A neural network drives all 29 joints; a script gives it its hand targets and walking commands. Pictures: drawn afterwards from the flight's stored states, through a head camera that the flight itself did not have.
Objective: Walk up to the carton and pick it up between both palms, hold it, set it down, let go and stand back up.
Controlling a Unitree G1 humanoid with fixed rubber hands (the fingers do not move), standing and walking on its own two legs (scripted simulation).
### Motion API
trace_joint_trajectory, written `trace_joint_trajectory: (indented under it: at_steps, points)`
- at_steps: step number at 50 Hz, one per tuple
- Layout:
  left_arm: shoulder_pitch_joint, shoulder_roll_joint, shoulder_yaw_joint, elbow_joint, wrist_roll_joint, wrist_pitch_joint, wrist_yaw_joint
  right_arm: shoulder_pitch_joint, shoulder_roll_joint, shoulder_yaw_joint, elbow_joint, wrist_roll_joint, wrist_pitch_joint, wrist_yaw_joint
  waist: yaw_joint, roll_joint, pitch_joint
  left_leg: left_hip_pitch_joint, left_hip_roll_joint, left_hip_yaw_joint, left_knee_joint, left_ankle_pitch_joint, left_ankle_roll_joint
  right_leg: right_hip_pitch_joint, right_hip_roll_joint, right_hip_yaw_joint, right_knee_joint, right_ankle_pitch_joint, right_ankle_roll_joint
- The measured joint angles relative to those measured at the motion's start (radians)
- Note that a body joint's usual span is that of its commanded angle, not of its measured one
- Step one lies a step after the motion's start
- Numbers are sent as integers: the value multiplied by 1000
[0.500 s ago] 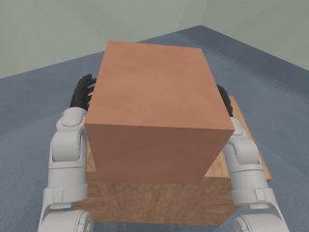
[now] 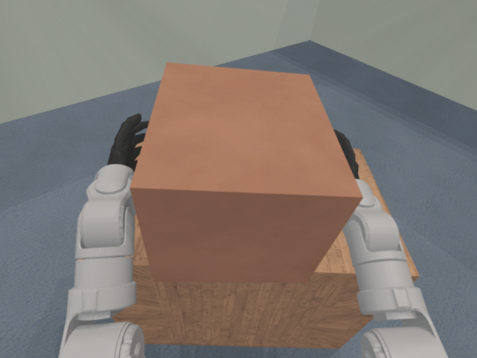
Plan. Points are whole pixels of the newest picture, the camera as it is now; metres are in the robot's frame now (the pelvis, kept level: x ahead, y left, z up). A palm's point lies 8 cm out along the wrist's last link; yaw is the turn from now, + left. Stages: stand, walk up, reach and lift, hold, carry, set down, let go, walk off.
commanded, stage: hold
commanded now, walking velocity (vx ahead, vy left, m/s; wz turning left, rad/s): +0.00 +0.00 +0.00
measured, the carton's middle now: (236, 171) +0.38 +0.00 +0.14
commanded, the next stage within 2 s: none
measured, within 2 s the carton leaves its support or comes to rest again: neither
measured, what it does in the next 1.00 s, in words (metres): stands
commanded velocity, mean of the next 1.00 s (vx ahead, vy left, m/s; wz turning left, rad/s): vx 0.00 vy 0.00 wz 0.00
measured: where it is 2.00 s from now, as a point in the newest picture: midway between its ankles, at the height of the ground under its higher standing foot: outside the picture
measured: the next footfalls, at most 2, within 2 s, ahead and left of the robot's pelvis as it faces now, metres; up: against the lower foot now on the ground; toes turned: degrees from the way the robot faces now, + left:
none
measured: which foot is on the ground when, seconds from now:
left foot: down 0.00-1.00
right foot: down 0.00-1.00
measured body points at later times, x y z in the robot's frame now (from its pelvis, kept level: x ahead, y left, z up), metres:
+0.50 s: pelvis +0.00 +0.00 +0.00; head -0.02 +0.02 +0.45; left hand +0.37 +0.18 +0.17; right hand +0.37 -0.17 +0.16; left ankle +0.04 +0.11 -0.75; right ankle +0.00 -0.10 -0.75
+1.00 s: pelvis +0.00 +0.00 +0.00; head -0.02 +0.03 +0.45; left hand +0.37 +0.18 +0.17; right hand +0.36 -0.17 +0.16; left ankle +0.04 +0.11 -0.75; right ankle +0.00 -0.10 -0.75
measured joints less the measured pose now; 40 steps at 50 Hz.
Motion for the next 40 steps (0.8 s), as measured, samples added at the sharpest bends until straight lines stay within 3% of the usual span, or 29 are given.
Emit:
trace_joint_trajectory:
  at_steps: [13, 19, 40]
  points:
    - [-1, -2, 1, -4, 5, 6, 0, -3, -2, 1, 3, 0, 1, 2, 2, -1, 0, 3, 0, 3, 0, -1, 1, 2, -1, 0, 0, -1, 0]
    - [-8, -19, 21, -11, 26, 24, -4, -22, 2, -6, 35, -8, -4, 21, 21, -3, 17, 19, 3, 16, -5, -3, 1, 7, 0, 12, 11, -6, 0]
    - [18, -20, 13, -50, 33, 29, -10, 0, 0, 7, 13, -3, -14, 17, 13, -2, 31, 41, -2, 14, 3, -15, 6, 38, -4, 7, 2, -10, 4]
